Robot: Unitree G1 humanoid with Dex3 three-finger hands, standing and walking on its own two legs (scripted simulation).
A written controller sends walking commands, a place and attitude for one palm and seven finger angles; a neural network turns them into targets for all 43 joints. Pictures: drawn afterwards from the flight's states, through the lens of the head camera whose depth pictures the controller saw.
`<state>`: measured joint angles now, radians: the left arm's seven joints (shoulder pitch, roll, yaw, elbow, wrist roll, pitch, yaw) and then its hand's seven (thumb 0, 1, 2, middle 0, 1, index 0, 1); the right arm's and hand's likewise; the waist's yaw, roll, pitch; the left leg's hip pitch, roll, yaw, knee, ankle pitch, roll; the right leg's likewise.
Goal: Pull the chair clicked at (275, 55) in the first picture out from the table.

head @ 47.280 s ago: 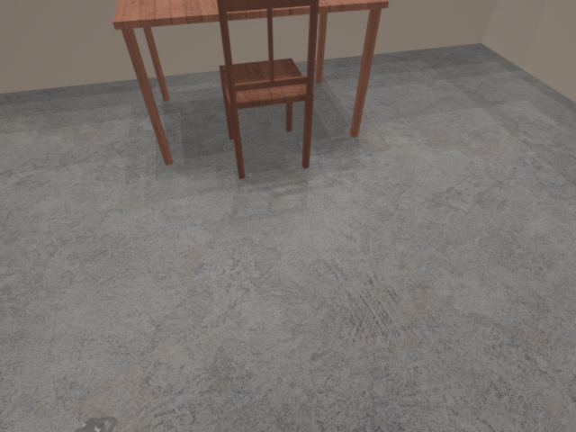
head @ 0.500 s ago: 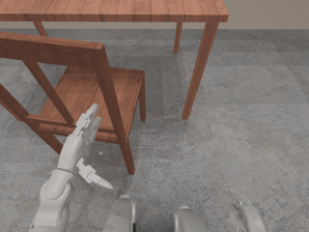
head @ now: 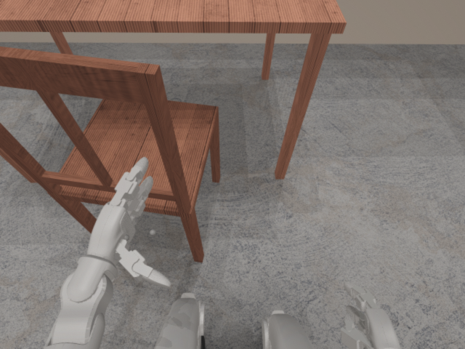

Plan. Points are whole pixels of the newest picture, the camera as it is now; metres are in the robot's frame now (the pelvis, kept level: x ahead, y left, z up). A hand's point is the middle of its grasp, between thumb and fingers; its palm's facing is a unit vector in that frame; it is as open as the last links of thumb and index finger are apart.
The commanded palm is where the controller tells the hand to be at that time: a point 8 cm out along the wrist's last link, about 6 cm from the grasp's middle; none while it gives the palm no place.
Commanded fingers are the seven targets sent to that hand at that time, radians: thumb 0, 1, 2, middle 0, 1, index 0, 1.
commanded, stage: push the fingers through the gap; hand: left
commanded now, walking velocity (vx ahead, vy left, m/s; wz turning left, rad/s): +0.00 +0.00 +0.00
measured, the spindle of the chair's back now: (82, 145) +0.48 +0.31 +0.02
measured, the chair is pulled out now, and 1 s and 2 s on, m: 0.13 0.13 0.13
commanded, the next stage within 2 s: hook a spindle and tug to test in 1.70 s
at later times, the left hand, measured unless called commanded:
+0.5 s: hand (156, 213) +0.33 +0.14 +0.04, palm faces -0.20 -0.98 -0.05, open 16.9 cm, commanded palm +0.33 +0.19 +0.04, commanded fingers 0.00 -0.50 0.30 -0.06 -0.08 -0.06 -0.08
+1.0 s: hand (162, 186) +0.38 +0.14 +0.04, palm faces -0.17 -0.98 -0.04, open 16.9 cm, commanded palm +0.38 +0.18 +0.04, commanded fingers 0.00 -0.50 0.30 -0.06 -0.08 -0.06 -0.08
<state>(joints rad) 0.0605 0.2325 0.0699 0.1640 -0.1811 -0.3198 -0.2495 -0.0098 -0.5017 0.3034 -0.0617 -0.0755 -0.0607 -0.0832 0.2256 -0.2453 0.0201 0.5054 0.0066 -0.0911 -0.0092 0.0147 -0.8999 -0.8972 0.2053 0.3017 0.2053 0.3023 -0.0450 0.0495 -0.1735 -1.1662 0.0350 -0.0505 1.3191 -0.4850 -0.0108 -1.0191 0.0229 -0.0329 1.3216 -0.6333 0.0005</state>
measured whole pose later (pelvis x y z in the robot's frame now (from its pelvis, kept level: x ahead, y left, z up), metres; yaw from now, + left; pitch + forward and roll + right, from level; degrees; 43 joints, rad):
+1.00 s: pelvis +0.00 +0.01 +0.00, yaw -1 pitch +21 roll -3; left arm -0.31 0.25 0.13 0.49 -0.15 -0.33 -0.22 -0.01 -0.50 0.30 -0.06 -0.08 -0.06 -0.08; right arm 0.25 -0.24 0.02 0.57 -0.01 -0.05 0.00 0.01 -0.90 -0.90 0.21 0.30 0.21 0.30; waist -0.08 0.04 -0.17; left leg -1.22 0.04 -0.04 1.33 -0.48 0.00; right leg -1.07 0.03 -0.02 1.32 -0.62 0.01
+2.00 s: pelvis +0.00 +0.01 +0.00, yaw -1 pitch +23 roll -3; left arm -0.44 0.24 0.15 0.63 -0.13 -0.38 -0.19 -0.01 -0.50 0.30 -0.11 -0.24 -0.11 -0.25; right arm 0.25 -0.24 0.01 0.58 -0.01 -0.01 0.02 0.01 -0.90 -0.90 0.20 0.30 0.20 0.30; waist -0.10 0.04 -0.17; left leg -1.24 0.04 -0.04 1.32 -0.48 0.00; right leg -1.09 0.03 -0.02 1.31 -0.62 0.01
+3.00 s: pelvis +0.02 +0.00 +0.00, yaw -2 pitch +23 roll -2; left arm -0.35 0.23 0.16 0.53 -0.14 -0.35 -0.17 0.02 0.65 0.77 -0.39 -1.41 -0.37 -1.45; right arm 0.26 -0.24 0.01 0.54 -0.01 0.03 0.04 0.01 -0.90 -0.90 0.20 0.30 0.20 0.30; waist -0.10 0.04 -0.18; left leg -1.21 0.05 -0.02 1.30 -0.50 0.00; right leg -1.08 0.03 0.00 1.31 -0.64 0.01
